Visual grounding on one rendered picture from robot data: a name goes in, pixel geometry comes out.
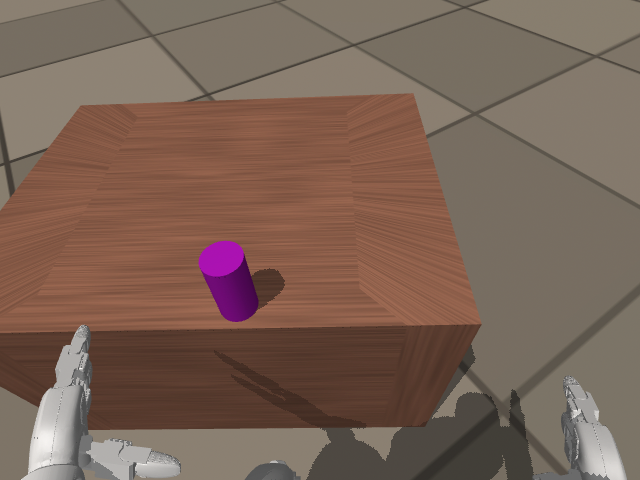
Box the can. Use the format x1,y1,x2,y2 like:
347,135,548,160
199,241,259,322

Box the left robot hand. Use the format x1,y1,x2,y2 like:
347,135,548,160
28,325,181,480

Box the right robot hand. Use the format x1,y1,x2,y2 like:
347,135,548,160
532,375,627,480

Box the left robot arm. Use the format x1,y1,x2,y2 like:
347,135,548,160
21,464,85,480

